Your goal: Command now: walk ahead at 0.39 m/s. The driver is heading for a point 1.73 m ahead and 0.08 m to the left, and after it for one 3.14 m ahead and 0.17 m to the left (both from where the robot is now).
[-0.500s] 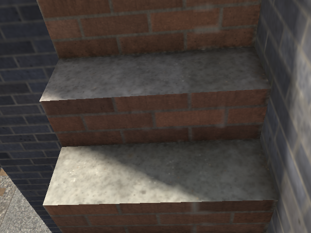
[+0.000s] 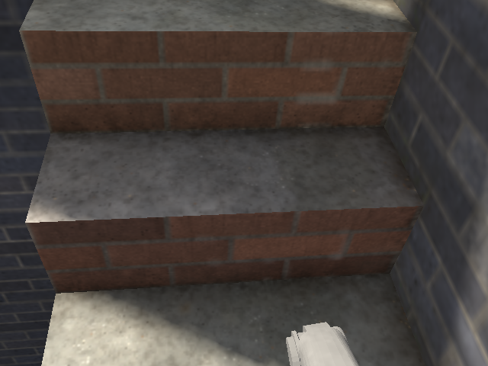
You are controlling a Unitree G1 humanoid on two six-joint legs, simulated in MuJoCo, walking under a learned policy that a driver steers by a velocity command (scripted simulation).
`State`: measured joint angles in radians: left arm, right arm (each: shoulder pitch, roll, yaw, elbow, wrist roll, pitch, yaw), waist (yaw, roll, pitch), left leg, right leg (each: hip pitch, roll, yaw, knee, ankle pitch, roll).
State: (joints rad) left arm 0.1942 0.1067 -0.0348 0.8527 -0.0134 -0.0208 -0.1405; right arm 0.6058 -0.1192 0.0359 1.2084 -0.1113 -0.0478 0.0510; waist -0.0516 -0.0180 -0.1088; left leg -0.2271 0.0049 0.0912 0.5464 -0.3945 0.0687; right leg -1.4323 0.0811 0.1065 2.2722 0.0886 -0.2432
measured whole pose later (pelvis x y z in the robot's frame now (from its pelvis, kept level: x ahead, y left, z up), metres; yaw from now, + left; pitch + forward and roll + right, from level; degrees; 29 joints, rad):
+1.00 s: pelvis +0.16 +0.04 +0.21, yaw +1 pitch +1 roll +1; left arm 0.20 0.24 0.02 0.70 -0.02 0.03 0.12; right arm 0.23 -0.19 -0.01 0.77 -0.03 -0.04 0.02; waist 0.01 -0.02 0.04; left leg -0.32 -0.04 -0.03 0.56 -0.26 0.00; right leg -0.34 -0.05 0.05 0.60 -0.28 0.05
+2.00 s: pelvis +0.19 +0.04 +0.22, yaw +0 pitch +1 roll +1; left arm 0.38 0.16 -0.01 0.99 0.02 -0.02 -0.15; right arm 0.21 -0.19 0.00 1.10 0.00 0.00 0.07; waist -0.01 0.01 0.01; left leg -0.20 -0.01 -0.01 0.42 -0.23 -0.01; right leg -0.23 -0.04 0.06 0.47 -0.26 0.03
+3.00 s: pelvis +0.26 +0.04 +0.23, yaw +0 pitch +4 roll +1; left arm 0.15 0.22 0.03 0.75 0.00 -0.01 0.09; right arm 0.40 -0.23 -0.04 1.08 -0.04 -0.15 -0.01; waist -0.01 0.02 -0.06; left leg -0.10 0.01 0.03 0.32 -0.29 0.00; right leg -0.98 0.01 -0.01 2.21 -0.69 -0.11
